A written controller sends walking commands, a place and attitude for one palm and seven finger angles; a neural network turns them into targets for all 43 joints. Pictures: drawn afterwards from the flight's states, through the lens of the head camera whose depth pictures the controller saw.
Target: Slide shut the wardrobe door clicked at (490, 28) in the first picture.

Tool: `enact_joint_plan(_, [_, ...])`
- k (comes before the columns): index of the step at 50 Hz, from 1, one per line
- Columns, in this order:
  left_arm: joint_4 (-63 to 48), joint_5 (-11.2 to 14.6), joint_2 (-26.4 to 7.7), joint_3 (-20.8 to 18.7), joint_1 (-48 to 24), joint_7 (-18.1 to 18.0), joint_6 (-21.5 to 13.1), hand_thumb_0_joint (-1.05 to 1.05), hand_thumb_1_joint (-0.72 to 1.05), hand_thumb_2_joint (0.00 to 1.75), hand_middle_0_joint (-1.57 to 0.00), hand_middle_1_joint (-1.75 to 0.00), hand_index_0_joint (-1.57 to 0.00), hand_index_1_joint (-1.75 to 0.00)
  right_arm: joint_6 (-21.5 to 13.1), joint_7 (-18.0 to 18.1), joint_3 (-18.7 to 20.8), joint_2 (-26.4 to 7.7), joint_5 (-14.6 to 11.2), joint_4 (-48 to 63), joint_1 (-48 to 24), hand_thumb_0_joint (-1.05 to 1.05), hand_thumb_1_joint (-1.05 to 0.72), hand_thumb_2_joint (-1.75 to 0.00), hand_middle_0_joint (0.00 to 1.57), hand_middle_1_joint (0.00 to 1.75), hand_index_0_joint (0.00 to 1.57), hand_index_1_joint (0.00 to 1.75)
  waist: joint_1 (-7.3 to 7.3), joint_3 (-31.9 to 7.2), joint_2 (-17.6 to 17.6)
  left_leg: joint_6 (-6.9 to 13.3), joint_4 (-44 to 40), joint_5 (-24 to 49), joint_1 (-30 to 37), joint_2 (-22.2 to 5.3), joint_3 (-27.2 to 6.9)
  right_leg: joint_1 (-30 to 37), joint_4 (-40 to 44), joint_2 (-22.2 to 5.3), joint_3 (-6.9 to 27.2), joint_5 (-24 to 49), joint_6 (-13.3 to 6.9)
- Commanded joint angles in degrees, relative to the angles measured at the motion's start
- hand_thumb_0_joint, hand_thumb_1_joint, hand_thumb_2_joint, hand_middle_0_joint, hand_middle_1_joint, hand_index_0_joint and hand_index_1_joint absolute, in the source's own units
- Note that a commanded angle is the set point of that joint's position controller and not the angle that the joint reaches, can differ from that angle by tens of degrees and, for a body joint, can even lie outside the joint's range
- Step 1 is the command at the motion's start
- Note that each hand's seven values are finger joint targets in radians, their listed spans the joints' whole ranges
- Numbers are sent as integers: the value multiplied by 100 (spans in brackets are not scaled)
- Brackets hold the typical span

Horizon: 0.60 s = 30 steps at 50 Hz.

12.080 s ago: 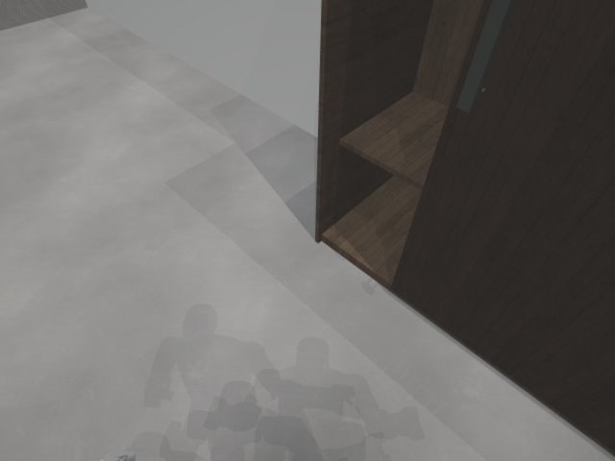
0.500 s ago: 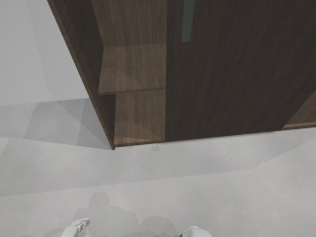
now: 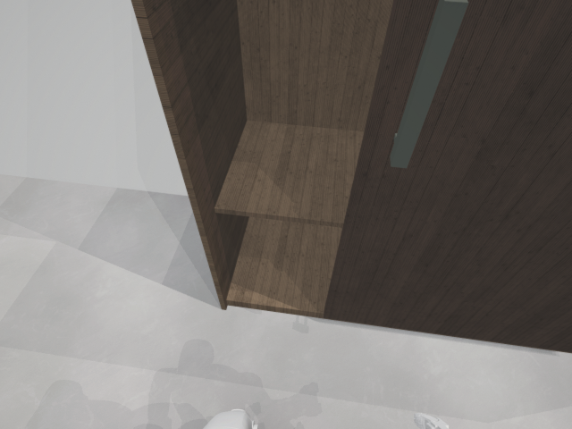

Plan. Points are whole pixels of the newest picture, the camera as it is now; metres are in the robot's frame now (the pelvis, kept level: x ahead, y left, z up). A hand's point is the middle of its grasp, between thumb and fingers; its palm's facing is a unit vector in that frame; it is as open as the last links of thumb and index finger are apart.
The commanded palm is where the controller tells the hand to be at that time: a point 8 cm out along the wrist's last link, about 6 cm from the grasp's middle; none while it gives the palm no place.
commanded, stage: come to a stop and stand still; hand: right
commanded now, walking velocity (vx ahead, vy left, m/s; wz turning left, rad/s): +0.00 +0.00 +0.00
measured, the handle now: (419, 87) +0.56 -0.12 +0.21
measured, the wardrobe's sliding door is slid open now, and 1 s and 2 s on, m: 0.36 0.36 0.36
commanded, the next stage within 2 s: look again from close up in 1.52 s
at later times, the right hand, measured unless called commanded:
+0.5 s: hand out of the picture +0.11 -0.25 -0.19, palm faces +0.07 +0.98 -0.21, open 7.3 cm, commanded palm none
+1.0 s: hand out of the picture +0.03 -0.21 -0.17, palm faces +0.00 +0.97 -0.23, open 7.4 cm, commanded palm none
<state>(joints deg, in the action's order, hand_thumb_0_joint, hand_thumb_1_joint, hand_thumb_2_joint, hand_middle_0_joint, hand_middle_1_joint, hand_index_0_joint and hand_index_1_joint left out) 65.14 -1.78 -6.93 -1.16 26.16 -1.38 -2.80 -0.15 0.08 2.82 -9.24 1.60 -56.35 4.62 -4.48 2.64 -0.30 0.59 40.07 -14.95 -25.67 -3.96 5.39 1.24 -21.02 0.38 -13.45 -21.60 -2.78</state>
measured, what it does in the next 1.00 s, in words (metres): steps on the spot: left foot, then right foot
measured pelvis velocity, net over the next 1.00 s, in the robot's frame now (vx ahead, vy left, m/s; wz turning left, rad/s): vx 0.01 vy -0.02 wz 0.01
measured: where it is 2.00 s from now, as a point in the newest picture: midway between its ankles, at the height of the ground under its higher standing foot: outside the picture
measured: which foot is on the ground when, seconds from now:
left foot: up 0.00-0.04, down 0.06-0.42, up 0.44-1.00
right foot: down 0.00-0.08, up 0.10-0.40, down 0.42-1.00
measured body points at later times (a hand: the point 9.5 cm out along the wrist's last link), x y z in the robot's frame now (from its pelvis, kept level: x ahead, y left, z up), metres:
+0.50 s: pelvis +0.05 -0.05 -0.01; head +0.09 -0.08 +0.44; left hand +0.12 +0.20 -0.14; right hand +0.11 -0.30 -0.18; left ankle +0.06 +0.10 -0.70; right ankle +0.08 -0.13 -0.73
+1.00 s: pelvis +0.01 -0.02 +0.01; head +0.01 -0.02 +0.46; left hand -0.02 +0.22 -0.15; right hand +0.03 -0.26 -0.15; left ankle -0.03 +0.10 -0.73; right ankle +0.08 -0.13 -0.73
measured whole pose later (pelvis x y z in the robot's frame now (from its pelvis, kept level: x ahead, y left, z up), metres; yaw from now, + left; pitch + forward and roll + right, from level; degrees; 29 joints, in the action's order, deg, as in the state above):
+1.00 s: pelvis +0.01 -0.02 +0.01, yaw +1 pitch -1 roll -1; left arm 62.9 -1.2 -9.4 -2.8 18.0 -1.3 2.3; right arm 2.2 1.4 2.0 -11.1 1.0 -61.9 15.5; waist -2.1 0.2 -0.8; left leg -0.9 27.7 -19.5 -8.9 -2.1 2.5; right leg -15.0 -20.7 -1.4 -6.0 -5.0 -0.9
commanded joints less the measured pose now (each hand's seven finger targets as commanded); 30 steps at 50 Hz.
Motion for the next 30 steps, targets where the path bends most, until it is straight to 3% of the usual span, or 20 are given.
enact_joint_plan(1, [-61, 99, -829, -150, 340, -37, -56, 0, 90, 90, -20, -30, -20, -30, -256, 32, 9, -315, -10, -18, 909, 0, -90, -90, 20, 30, 20, 30, 646, -202, 454, 195, -1280, 693, 1440, 427, 321, -266, -1192, -1409, 638, 5832, -146])
enact_joint_plan(2, [-142, 166, -706, -123, 288, -19, -71, 0, 90, 90, -20, -30, -20, -30, -343, 92, 86, -607, -5, -249, 1534, 0, -90, -90, 20, 30, 20, 30, 879, -681, 151, 387, -1212, 2393, 2911, -179, -311, -1327, -2090, -1171, 531, 4875, 112])
enact_joint_plan(3, [-286, 232, -500, -96, 228, -22, -87, 0, 90, 90, -20, -30, -20, -30, -420, 173, 191, -1058, -35, -462, 2214, 0, -90, -90, 20, 30, 20, 30, 1031, -1274, -535, 1110, -1000, 5687, 4083, -1626, -1867, -2500, -3402, -411, 252, 1386, 441])
enact_joint_plan(4, [-290, 272, -508, -101, 148, -91, -10, 0, 90, 90, -20, -30, -20, -30, -395, 201, 91, -1190, -134, -495, 2112, 0, -90, -90, 20, 30, 20, 30, 906, -1576, -326, 1729, -1128, 7325, 3865, -2322, -1962, -2411, -4223, -283, 818, -1539, 494])
enact_joint_plan(5, [-313, 273, -390, -88, -96, -102, 60, 0, 90, 90, -20, -30, -20, -30, -356, 263, 50, -1093, -87, -369, 1611, 0, -90, -90, 20, 30, 20, 30, 795, -1160, -201, 1695, -1351, 6770, 3129, -2116, -1635, -2352, -4180, -431, 1252, -1405, 447])
enact_joint_plan(7, [-261, 253, -192, -99, -173, -82, 285, 0, 90, 90, -20, -30, -20, -30, -226, 324, 7, -863, -48, -188, 808, 0, -90, -90, 20, 30, 20, 30, 481, -350, -186, 1292, -1684, 5561, 1625, -1718, -1112, -2040, -3803, -571, 1330, -1064, 426])
enact_joint_plan(9, [-217, 243, -100, -124, -122, -74, 452, 0, 90, 90, -20, -30, -20, -30, -146, 328, 21, -760, -30, -110, 508, 0, -90, -90, 20, 30, 20, 30, 326, -82, -339, 1116, -1871, 4815, 1084, -1514, -735, -1874, -3323, -501, 1207, -958, 459])
enact_joint_plan(11, [-307, 198, -76, -198, -164, -44, 511, 0, 90, 90, -20, -30, -20, -30, -71, 323, 135, -737, -7, -25, 574, 0, -90, -90, 20, 30, 20, 30, 385, -98, -563, 1081, -1809, 4517, 1161, -1350, -654, -2046, -3201, -351, 1046, -680, 503])
enact_joint_plan(13, [-433, 163, -223, -235, -338, -18, 565, 0, 90, 90, -20, -30, -20, -30, -8, 309, 175, -841, -21, 56, 519, 0, -90, -90, 20, 30, 20, 30, 402, -216, -793, 1097, -1799, 4247, 1121, -1384, -680, -2167, -3374, -308, 1064, -477, 543])
enact_joint_plan(16, [-642, 156, -315, -281, -491, 12, 564, 0, 90, 90, -20, -30, -20, -30, 69, 301, 221, -923, 21, 191, 278, 0, -90, -90, 20, 30, 20, 30, 332, -450, -1048, 1017, -1637, 3738, 1201, -1263, -612, -2049, -2887, -307, 1103, -302, 555])
enact_joint_plan(18, [-634, 149, -394, -277, -386, 25, 499, 0, 90, 90, -20, -30, -20, -30, 111, 285, 235, -957, 17, 277, 131, 0, -90, -90, 20, 30, 20, 30, 209, -608, -1184, 768, -1288, 3104, 1249, -1086, -509, -1702, -1912, -304, 1042, 391, 555])
enact_joint_plan(19, [-618, 138, -453, -275, -327, 30, 463, 0, 90, 90, -20, -30, -20, -30, 142, 268, 223, -919, -16, 274, 177, 0, -90, -90, 20, 30, 20, 30, 172, -635, -1129, 561, -1038, 2542, 1096, -918, -453, -1294, -1195, -281, 965, 1132, 537])
enact_joint_plan(20, [-624, 116, -666, -294, -270, 31, 399, 0, 90, 90, -20, -30, -20, -30, 177, 247, 187, -777, -56, 269, 337, 0, -90, -90, 20, 30, 20, 30, 153, -735, -506, 302, -534, 1561, 816, -657, -337, -823, -556, -573, 1202, 1884, 456])
enact_joint_plan(21, [-771, 56, -1120, -356, -399, 24, 321, 0, 90, 90, -20, -30, -20, -30, 217, 225, 104, -431, -106, 267, 734, 0, -90, -90, 20, 30, 20, 30, 276, -741, 1175, -98, 325, -706, 190, 20, -41, -850, 61, -1795, 2651, 3115, 47])
enact_joint_plan(22, [-983, 3, -1463, -400, -632, -24, 333, 0, 90, 90, -20, -30, -20, -30, 262, 249, 100, -435, -105, 317, 719, 0, -90, -90, 20, 30, 20, 30, 239, -534, 1661, -172, 1456, -2093, 188, 425, -416, -1533, 503, -2524, 3526, 3637, -529])
enact_joint_plan(23, [-1054, -17, -1483, -382, -914, -91, 336, 0, 90, 90, -20, -30, -20, -30, 318, 256, 151, -591, -66, 288, 690, 0, -90, -90, 20, 30, 20, 30, 288, -356, 1110, -91, 2105, -1896, 354, 320, -954, -1975, 616, -2539, 3253, 2991, -683])
enact_joint_plan(24, [-1096, -4, -1356, -334, -1213, -153, 317, 0, 90, 90, -20, -30, -20, -30, 368, 237, 185, -647, -27, 178, 743, 0, -90, -90, 20, 30, 20, 30, 408, -167, 1302, -111, 2392, -1495, 112, 309, -1136, -2063, 716, -2209, 2997, 2614, -498])
enact_joint_plan(25, [-1167, -9, -1279, -286, -1430, -169, 316, 0, 90, 90, -20, -30, -20, -30, 356, 202, 214, -744, -17, 74, 888, 0, -90, -90, 20, 30, 20, 30, 492, -82, 1128, -154, 2650, -1158, -111, 361, -1148, -1876, 640, -1998, 2753, 2266, -404])
enact_joint_plan(27, [-1180, 21, -1205, -247, -1402, -183, 279, 0, 90, 90, -20, -30, -20, -30, 323, 131, 227, -825, -11, -43, 1096, 0, -90, -90, 20, 30, 20, 30, 478, -204, 765, -251, 2883, -661, -364, 366, -1138, -1371, 615, -1784, 2397, 2225, -291])
enact_joint_plan(30, [-1048, 71, -1217, -252, -1064, -213, 262, 0, 90, 90, -20, -30, -20, -30, 335, 108, 229, -868, -23, -101, 1245, 0, -90, -90, 20, 30, 20, 30, 370, -577, 812, -384, 2775, -451, -443, 391, -1140, -589, 606, -1712, 2219, 2480, -210])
